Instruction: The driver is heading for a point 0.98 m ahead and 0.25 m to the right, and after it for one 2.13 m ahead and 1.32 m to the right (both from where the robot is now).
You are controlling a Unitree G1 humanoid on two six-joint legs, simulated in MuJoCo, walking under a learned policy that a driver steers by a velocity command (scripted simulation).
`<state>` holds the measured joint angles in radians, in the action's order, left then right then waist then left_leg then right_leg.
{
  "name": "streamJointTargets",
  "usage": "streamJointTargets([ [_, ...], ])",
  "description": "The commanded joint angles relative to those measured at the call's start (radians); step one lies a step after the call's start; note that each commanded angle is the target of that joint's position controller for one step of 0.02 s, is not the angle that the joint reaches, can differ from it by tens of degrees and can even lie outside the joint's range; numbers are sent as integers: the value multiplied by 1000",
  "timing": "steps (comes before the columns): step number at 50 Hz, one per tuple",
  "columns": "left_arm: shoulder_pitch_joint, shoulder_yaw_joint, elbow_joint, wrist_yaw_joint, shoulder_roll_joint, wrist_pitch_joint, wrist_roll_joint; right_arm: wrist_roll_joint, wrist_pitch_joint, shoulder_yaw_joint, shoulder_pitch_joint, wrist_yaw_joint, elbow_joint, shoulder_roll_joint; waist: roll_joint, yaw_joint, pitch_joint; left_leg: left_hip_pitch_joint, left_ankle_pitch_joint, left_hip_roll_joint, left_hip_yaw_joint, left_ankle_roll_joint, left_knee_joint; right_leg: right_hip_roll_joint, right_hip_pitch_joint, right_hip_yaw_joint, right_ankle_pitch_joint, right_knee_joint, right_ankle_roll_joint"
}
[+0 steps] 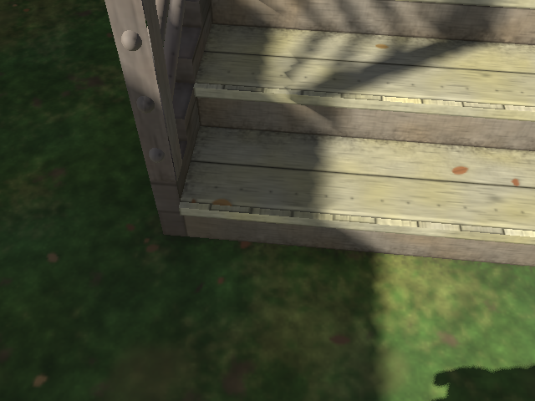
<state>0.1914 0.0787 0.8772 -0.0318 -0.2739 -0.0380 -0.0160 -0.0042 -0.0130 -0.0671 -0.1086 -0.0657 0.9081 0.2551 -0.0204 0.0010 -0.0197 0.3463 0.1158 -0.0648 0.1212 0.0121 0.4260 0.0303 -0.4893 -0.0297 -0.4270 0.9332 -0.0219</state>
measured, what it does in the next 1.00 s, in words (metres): walks ahead, turning right: right foot, then left foot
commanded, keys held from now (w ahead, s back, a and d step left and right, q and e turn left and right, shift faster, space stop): w+e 0.56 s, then w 0.18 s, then no key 0.26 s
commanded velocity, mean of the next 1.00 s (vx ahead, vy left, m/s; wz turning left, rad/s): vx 0.36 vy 0.00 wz -0.42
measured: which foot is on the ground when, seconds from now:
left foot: down 0.00-0.10, up 0.12-0.60, down 0.62-1.00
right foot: up 0.00-0.10, down 0.12-0.64, up 0.66-1.00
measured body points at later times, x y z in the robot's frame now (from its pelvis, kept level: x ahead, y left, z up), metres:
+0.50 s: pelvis +0.13 -0.05 +0.01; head +0.15 -0.09 +0.46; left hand +0.15 +0.22 -0.10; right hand +0.29 -0.35 -0.09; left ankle +0.33 +0.08 -0.69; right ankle -0.01 -0.12 -0.74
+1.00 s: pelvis +0.38 -0.11 +0.00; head +0.41 -0.13 +0.45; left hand +0.68 +0.02 -0.09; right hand +0.26 -0.36 -0.14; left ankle +0.36 +0.04 -0.74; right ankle +0.46 -0.28 -0.72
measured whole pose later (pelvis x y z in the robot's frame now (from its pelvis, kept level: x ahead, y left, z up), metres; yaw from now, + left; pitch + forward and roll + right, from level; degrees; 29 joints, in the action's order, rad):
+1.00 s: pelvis +0.38 -0.11 +0.00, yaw -24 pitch +2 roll +3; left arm 0.06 0.04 0.72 0.01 -0.26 0.07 0.00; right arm 0.02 -0.08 -0.05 -0.31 0.00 0.99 0.27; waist -0.04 0.09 -0.04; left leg 0.05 0.28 0.03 0.04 0.00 0.30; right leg 0.04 -0.55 0.04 -0.01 0.56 0.02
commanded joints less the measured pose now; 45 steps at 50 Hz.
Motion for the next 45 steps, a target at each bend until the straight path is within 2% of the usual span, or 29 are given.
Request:
streamJointTargets([
  [1, 68, 14, -56, 19, -54, 5, 2, 25, -17, -44, 48, 3, -51, 188, 203, -24, 137, -27, 253, -245, -162, 172, -227, 11, 162, -35, 57, -149, 33],
  [3, 121, 23, -45, 30, -66, 6, 7, 41, -19, -48, 67, 11, -53, 197, 180, -56, 127, 10, 413, -250, -145, 136, -211, -10, 261, -80, 110, -282, 71],
  [4, 174, 30, -19, 31, -67, 5, 8, 43, -18, -43, 75, 15, -53, 179, 153, -76, 114, 54, 477, -231, -117, 108, -168, -35, 331, -104, 105, -334, 94],
  [5, 246, 38, 17, 32, -66, 6, 6, 37, -14, -37, 86, 20, -53, 142, 83, -100, 88, 116, 532, -188, -62, 69, -38, -49, 395, -86, 52, -397, 126],
  [6, 322, 50, 37, 23, -106, 13, 3, 24, -10, -21, 116, 35, -68, 72, -120, -122, 30, 285, 537, -95, 43, 4, 293, 97, 446, 171, -168, -574, 207],
  [7, 310, 57, -9, 25, -215, 39, 8, 23, -24, -11, 169, 44, -125, 33, -276, -99, -36, 565, 482, 40, -36, -28, 546, 312, 446, 682, -464, -776, 347],
  [8, 251, 49, -33, 28, -199, 77, 36, 44, -52, -25, 248, 50, -160, 100, -194, -96, -83, 623, 377, 20, -180, 7, 608, 346, 395, 787, -510, -886, 370],
  [9, 170, 40, -54, 23, -178, 103, 32, 49, -70, -38, 214, 52, -150, 148, -169, -41, -106, 633, 245, 0, -204, 26, 590, 324, 402, 709, -370, -868, 320],
  [10, 139, 33, -65, 21, -150, 115, 18, 28, -80, -46, 163, 49, -115, 163, -125, -16, -83, 586, 150, -19, -204, 22, 560, 280, 414, 594, -202, -826, 269],
  [11, 136, 27, -64, 19, -132, 114, 5, 5, -86, -49, 148, 44, -96, 157, -98, -13, -52, 533, 87, -21, -201, 13, 509, 240, 415, 504, -96, -810, 233],
  [12, 163, 20, -59, 16, -107, 115, 4, -2, -90, -49, 152, 47, -90, 141, -89, -17, -26, 485, 28, -12, -193, 6, 477, 211, 422, 444, -10, -805, 218],
  [14, 231, 14, -43, 11, -85, 118, 5, 7, -94, -44, 161, 58, -89, 104, -87, -29, 2, 450, -66, 14, -179, -3, 407, 179, 462, 376, 133, -793, 210],
  [16, 274, 15, -35, 4, -91, 119, 6, 12, -95, -39, 188, 62, -98, 86, -94, -42, 3, 429, -124, 32, -176, -11, 327, 163, 476, 344, 203, -785, 205],
  [20, 312, 22, -30, -8, -107, 113, 4, 22, -104, -30, 271, 70, -131, 80, -129, -73, -36, 379, -162, 50, -178, -34, 182, 153, 455, 341, 225, -777, 199],
  [23, 340, 28, -21, -6, -110, 110, -3, 25, -113, -17, 341, 85, -170, 68, -118, -104, -60, 376, -140, 55, -173, -38, 116, 164, 482, 363, 266, -742, 215],
  [25, 346, 32, -21, -7, -119, 104, -7, 28, -124, -14, 360, 94, -189, 85, -126, -107, -68, 347, -101, 59, -169, -36, 74, 170, 498, 388, 310, -705, 210],
  [28, 293, 44, -41, -8, -145, 91, -11, 25, -135, -22, 286, 100, -189, 130, -165, -56, -47, 155, -59, 77, -154, -21, 31, 172, 448, 414, 433, -642, 184],
  [30, 248, 39, -62, -5, -124, 89, -2, 10, -134, -46, 70, 92, -132, 176, -156, 38, 72, -139, -68, 90, -123, 31, 7, 106, 405, 353, 712, -463, 148],
  [31, 210, 25, -88, 2, -94, 92, 16, -4, -133, -59, -129, 85, -101, 222, -98, 128, 229, -439, -44, -35, -236, 96, 59, 50, 263, 306, 638, -209, 114],
  [32, 335, -8, -104, 8, 26, 108, 4, -8, -122, -82, -289, 80, -63, 306, 237, 99, 413, -823, 144, -287, -682, 251, 0, -104, -93, 214, 168, 168, 39],
  [33, 403, -9, -67, 10, -3, 121, -29, 4, -124, -60, -303, 95, -31, 230, 360, 78, 399, -806, 290, -356, -928, 284, -146, -89, -227, 254, -158, 341, 48],
  [34, 308, 8, -72, 13, -85, 126, -43, 17, -125, -42, -221, 96, -45, 160, 239, 75, 213, -652, 316, -318, -788, 242, -159, -34, -293, 243, -89, 403, 59],
  [35, 204, 8, -91, 12, -105, 126, -28, 14, -120, -32, -145, 93, -62, 128, 120, 66, 111, -489, 210, -275, -624, 214, -166, 14, -268, 198, -2, 377, 65],
  [36, 144, 10, -105, 12, -99, 128, -10, 5, -116, -23, -93, 93, -64, 106, 73, 41, 45, -349, 93, -234, -524, 204, -193, 43, -225, 175, 51, 317, 68],
  [37, 125, 16, -117, 14, -94, 126, -2, -6, -114, -15, -62, 90, -64, 94, 87, 12, 25, -270, 38, -194, -454, 194, -221, 73, -178, 166, 88, 262, 72],
  [39, 137, 7, -121, 14, -48, 117, -2, -7, -117, -11, -57, 87, -49, 99, 115, -18, 10, -197, -253, -176, -358, 205, -241, 79, -118, 129, 90, 193, 57],
  [41, 99, -6, -142, 13, -18, 121, 8, -8, -120, -15, -72, 78, -29, 133, 108, -22, -2, -170, -530, -168, -258, 216, -240, 71, -120, 97, 136, 54, 30],
  [43, 43, -21, -159, 23, 3, 127, 19, 0, -110, -18, -69, 66, -24, 156, 106, -14, 23, -136, -593, -124, -166, 193, -232, 52, -33, 53, 273, -129, 20],
  [45, -20, -22, -176, 34, -10, 123, 15, 16, -98, -17, -94, 63, -13, 170, 115, 5, 59, -151, -580, -112, -143, 172, -219, 21, 42, 33, 402, -240, 17],
])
